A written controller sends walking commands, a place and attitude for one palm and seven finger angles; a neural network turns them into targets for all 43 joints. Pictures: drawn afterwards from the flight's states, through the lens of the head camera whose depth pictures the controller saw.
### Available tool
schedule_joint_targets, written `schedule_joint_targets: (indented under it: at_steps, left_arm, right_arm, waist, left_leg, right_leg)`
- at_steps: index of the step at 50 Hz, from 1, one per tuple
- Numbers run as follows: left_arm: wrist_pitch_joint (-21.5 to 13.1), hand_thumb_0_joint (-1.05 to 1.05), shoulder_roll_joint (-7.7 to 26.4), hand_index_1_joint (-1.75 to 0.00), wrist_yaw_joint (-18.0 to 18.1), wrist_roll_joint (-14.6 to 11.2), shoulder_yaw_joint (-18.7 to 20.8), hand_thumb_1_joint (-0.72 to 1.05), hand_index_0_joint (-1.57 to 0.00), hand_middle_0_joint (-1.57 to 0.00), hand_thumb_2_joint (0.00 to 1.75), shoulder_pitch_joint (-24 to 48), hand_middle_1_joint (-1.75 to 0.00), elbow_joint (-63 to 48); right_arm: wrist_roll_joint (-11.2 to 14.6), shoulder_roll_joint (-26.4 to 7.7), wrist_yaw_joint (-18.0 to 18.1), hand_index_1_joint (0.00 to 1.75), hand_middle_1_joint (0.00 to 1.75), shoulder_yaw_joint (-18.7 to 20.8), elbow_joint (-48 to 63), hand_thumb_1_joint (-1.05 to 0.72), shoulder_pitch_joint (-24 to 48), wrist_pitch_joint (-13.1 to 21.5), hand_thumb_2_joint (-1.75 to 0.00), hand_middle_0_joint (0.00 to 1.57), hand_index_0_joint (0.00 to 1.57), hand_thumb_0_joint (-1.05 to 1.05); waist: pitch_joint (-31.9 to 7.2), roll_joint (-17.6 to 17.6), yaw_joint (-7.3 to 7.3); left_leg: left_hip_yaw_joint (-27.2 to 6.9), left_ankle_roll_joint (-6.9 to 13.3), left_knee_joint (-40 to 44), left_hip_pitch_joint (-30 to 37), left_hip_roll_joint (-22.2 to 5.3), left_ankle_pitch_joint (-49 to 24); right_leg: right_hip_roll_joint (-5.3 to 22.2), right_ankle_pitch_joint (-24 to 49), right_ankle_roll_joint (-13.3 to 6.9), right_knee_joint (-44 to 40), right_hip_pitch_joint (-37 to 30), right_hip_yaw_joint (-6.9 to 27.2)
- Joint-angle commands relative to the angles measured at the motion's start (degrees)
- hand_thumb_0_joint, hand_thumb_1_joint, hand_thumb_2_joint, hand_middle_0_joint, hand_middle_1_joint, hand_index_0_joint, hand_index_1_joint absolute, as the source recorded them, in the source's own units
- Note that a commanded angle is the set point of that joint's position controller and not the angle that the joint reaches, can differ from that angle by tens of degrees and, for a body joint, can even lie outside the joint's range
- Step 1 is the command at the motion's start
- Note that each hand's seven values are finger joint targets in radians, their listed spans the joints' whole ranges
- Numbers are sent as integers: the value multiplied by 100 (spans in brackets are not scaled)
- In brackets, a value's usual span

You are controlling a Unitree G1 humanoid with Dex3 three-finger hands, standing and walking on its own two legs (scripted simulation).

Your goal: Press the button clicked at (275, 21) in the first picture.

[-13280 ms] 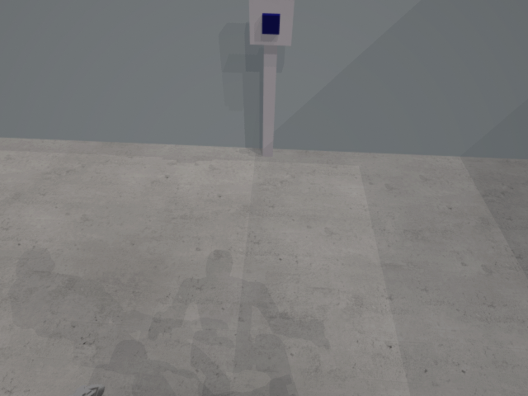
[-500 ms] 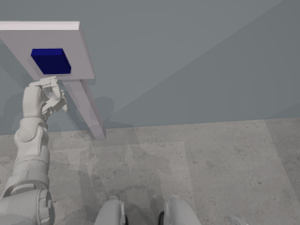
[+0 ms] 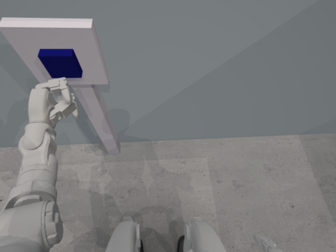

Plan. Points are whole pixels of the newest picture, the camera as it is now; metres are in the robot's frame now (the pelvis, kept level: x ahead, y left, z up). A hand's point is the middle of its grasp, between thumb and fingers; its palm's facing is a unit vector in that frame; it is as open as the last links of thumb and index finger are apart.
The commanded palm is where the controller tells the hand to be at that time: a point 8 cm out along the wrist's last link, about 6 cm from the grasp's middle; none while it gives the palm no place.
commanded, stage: press the button with the knuckle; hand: left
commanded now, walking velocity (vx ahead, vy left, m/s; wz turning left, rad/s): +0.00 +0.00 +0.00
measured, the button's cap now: (62, 63) +0.54 +0.25 +0.07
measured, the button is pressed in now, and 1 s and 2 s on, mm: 0 9 0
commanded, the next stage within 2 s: hold the button down briefly in 0.86 s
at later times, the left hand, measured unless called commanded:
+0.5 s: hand (76, 88) +0.48 +0.22 +0.04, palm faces +0.07 -1.00 -0.04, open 3.0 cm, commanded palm +0.46 +0.26 +0.04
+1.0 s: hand (73, 85) +0.49 +0.23 +0.04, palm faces +0.05 -1.00 -0.05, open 2.9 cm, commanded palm +0.50 +0.26 +0.04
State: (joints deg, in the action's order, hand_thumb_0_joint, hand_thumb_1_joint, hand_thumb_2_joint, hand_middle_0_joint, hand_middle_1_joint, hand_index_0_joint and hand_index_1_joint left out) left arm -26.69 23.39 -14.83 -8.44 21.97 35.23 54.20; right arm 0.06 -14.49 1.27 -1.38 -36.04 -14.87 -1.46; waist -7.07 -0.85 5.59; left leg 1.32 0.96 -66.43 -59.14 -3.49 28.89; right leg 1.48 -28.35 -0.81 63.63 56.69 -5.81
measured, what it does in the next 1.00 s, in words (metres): stands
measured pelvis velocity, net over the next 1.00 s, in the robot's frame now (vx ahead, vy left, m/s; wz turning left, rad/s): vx -0.02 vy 0.00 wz -0.01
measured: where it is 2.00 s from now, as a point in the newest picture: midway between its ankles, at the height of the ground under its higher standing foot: outside the picture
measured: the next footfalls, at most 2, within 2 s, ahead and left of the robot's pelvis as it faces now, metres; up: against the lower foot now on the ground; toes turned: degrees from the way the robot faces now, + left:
none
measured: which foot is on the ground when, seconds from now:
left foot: down 0.00-1.00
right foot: down 0.00-1.00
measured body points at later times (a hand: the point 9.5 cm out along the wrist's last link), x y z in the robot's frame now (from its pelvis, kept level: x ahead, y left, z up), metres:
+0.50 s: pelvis +0.00 +0.00 +0.00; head +0.14 +0.02 +0.42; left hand +0.48 +0.27 +0.05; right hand +0.02 -0.27 -0.12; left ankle +0.02 +0.11 -0.65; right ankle +0.02 -0.12 -0.65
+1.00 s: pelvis -0.02 +0.00 -0.02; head +0.14 +0.03 +0.40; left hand +0.49 +0.28 +0.05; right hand +0.01 -0.27 -0.13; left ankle +0.02 +0.11 -0.65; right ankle +0.02 -0.12 -0.65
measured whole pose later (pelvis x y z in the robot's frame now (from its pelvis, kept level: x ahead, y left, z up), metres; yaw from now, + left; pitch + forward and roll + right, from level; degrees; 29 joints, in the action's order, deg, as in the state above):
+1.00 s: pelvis -0.02 +0.00 -0.02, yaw +0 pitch +26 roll -4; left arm -25.8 33.8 -16.4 -3.8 25.3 52.7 68.9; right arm -1.3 -15.7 1.3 -3.1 -36.9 -17.9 -2.4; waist -6.6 -1.8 9.9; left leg -0.9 0.9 -71.2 -68.8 -4.2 28.3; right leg 0.8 -27.3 -1.3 66.7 65.0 -7.6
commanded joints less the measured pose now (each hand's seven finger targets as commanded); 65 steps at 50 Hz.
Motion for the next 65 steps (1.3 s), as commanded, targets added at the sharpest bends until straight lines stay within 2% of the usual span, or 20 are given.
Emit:
schedule_joint_targets:
  at_steps: [1,4,7,9,13,18,20,25,28,32,36,41,44,47,50,54,57,58,61,65]
  left_arm:
    - [-399,0,1545,-150,-24,-112,369,90,-130,-130,90,2157,-150,-1056]
    - [-312,0,1594,-150,-72,-102,375,90,-130,-130,90,2295,-150,-758]
    - [-291,0,1814,-150,-65,-68,550,90,-130,-130,90,2310,-150,-688]
    - [-286,0,1774,-150,-55,-39,454,90,-130,-130,90,2632,-150,-600]
    - [-392,0,1931,-150,-16,36,508,90,-130,-130,90,2885,-150,-751]
    - [-295,0,2013,-150,-23,42,611,90,-130,-130,90,2684,-150,-463]
    - [-240,0,1963,-150,-23,60,483,90,-130,-130,90,2988,-150,-389]
    - [-339,0,2024,-150,52,102,549,90,-130,-130,90,3210,-150,-537]
    - [-332,0,2168,-150,79,115,623,90,-130,-130,90,3393,-150,-327]
    - [-357,0,2247,-150,53,166,603,90,-130,-130,90,3604,-150,-327]
    - [-337,0,2142,-150,69,178,439,90,-130,-130,90,4047,-150,-184]
    - [-301,0,2511,-150,85,243,612,90,-130,-130,90,4385,-150,-47]
    - [-198,0,2591,-150,55,238,536,90,-130,-130,90,4715,-150,214]
    - [-211,0,2679,-150,73,289,544,90,-130,-130,90,4982,-150,76]
    - [-118,0,2553,-150,92,257,453,90,-130,-130,90,4997,-150,300]
    - [-113,0,2830,-150,127,330,531,90,-130,-130,90,5142,-150,255]
    - [-48,0,2723,-150,131,373,377,90,-130,-130,90,5262,-150,484]
    - [-47,0,2896,-150,145,365,465,90,-130,-130,90,5397,-150,408]
    - [-59,0,2993,-150,131,398,519,90,-130,-130,90,5444,-150,282]
    - [26,0,2899,-150,123,338,536,90,-130,-130,90,5164,-150,378]
  right_arm:
    - [-16,-987,88,30,30,386,381,-90,-778,90,-90,20,20,0]
    - [4,-1003,83,30,30,370,375,-90,-843,39,-90,20,20,0]
    - [-4,-1029,78,30,30,373,403,-90,-925,7,-90,20,20,0]
    - [-5,-1015,88,30,30,355,359,-90,-951,-10,-90,20,20,0]
    - [-45,-1043,73,30,30,371,318,-90,-1064,-31,-90,20,20,0]
    - [-52,-1076,53,30,30,372,299,-90,-1171,-116,-90,20,20,0]
    - [-45,-1073,50,30,30,348,273,-90,-1168,-134,-90,20,20,0]
    - [-87,-1085,49,30,30,379,247,-90,-1253,-148,-90,20,20,0]
    - [-94,-1107,51,30,30,363,180,-90,-1285,-169,-90,20,20,0]
    - [-98,-1101,59,30,30,337,173,-90,-1278,-160,-90,20,20,0]
    - [-117,-1115,64,30,30,298,123,-90,-1264,-148,-90,20,20,0]
    - [-139,-1164,79,30,30,270,129,-90,-1314,-108,-90,20,20,0]
    - [-112,-1195,115,30,30,229,81,-90,-1324,-87,-90,20,20,0]
    - [-137,-1207,113,30,30,224,77,-90,-1366,-44,-90,20,20,0]
    - [-128,-1220,107,30,30,204,69,-90,-1367,-17,-90,20,20,0]
    - [-133,-1259,111,30,30,173,96,-90,-1400,39,-90,20,20,0]
    - [-126,-1260,111,30,30,141,79,-90,-1397,81,-90,20,20,0]
    - [-127,-1295,132,30,30,139,66,-90,-1421,94,-90,20,20,0]
    - [-139,-1290,137,30,30,141,118,-90,-1472,142,-90,20,20,0]
    - [-130,-1287,114,30,30,136,131,-90,-1480,162,-90,20,20,0]
  waist:
    - [-2755,-581,82]
    - [-2542,-353,170]
    - [-2709,-420,120]
    - [-2536,-381,228]
    - [-2891,-777,219]
    - [-2791,-600,235]
    - [-2563,-594,347]
    - [-2889,-790,337]
    - [-2732,-642,443]
    - [-2894,-882,452]
    - [-2672,-888,617]
    - [-2918,-980,647]
    - [-2624,-779,835]
    - [-2985,-1262,784]
    - [-2665,-979,894]
    - [-2861,-1076,858]
    - [-2584,-1126,941]
    - [-2554,-1060,974]
    - [-2920,-1177,911]
    - [-2769,-1122,857]
  left_leg:
    - [-370,29,685,1936,198,-2092]
    - [-341,52,687,1638,182,-1868]
    - [-332,58,677,1622,189,-1885]
    - [-329,76,667,1482,185,-1755]
    - [-403,46,651,1891,165,-2030]
    - [-389,62,653,1780,146,-2144]
    - [-388,73,660,1664,138,-1912]
    - [-439,54,622,1992,129,-2194]
    - [-451,70,566,1842,117,-2159]
    - [-455,67,529,1900,131,-2155]
    - [-532,79,499,1836,109,-1913]
    - [-545,98,376,1664,119,-1820]
    - [-545,122,325,1308,105,-1490]
    - [-616,86,309,1620,115,-1567]
    - [-630,102,332,1382,103,-1211]
    - [-629,117,327,1198,119,-915]
    - [-643,118,350,1016,117,-573]
    - [-658,132,345,957,105,-507]
    - [-661,134,317,1028,115,-594]
    - [-636,123,366,928,113,-442]
  right_leg:
    - [-252,1755,-25,-712,-1064,432]
    - [-261,1651,16,-750,-1047,441]
    - [-270,1667,8,-740,-1121,470]
    - [-272,1565,27,-764,-1040,473]
    - [-284,1614,-7,-697,-864,435]
    - [-298,1753,14,-721,-909,422]
    - [-300,1568,25,-775,-790,426]
    - [-304,1668,8,-739,-704,400]
    - [-315,1674,28,-736,-645,406]
    - [-317,1662,10,-715,-631,430]
    - [-330,1347,0,-723,-301,390]
    - [-333,1262,3,-662,-310,427]
    - [-333,1037,40,-696,-204,434]
    - [-335,975,-1,-605,-8,393]
    - [-348,729,17,-683,120,379]
    - [-344,519,11,-658,52,432]
    - [-345,298,7,-651,264,418]
    - [-341,269,16,-654,263,430]
    - [-341,298,0,-606,145,452]
    - [-350,191,4,-683,123,463]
